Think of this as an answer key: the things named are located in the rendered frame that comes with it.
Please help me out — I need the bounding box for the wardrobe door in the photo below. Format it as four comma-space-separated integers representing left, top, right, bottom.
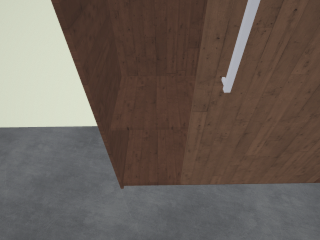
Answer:
180, 0, 320, 185

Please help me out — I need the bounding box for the handle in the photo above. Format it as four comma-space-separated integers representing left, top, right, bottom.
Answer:
221, 0, 261, 93

